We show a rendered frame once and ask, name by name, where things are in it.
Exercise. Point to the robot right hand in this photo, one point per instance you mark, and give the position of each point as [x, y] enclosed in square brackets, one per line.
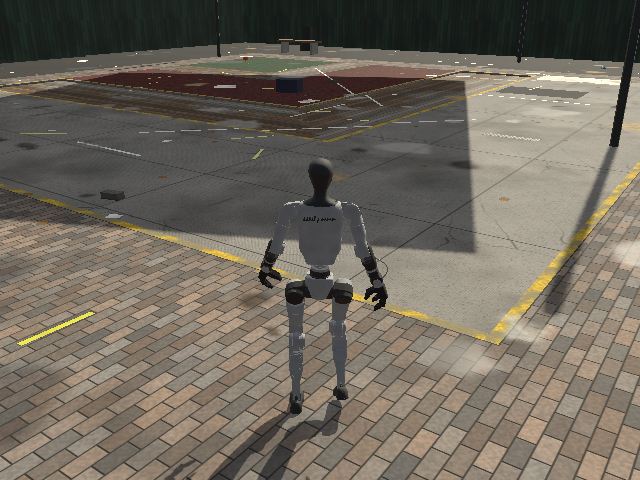
[381, 294]

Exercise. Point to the right robot upper arm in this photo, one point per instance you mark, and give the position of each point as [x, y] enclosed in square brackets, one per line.
[352, 212]

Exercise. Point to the robot right forearm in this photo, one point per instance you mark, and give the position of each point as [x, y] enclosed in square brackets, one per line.
[372, 269]

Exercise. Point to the robot left forearm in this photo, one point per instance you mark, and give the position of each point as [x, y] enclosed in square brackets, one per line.
[268, 260]

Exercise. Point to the robot head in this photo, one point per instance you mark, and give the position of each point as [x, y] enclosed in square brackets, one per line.
[320, 173]

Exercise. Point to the left robot upper arm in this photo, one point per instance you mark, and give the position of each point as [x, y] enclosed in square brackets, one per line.
[288, 211]

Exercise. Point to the robot right foot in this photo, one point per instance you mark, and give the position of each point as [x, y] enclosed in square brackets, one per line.
[341, 393]

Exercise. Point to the robot left hand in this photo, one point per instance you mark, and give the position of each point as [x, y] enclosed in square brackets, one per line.
[273, 274]

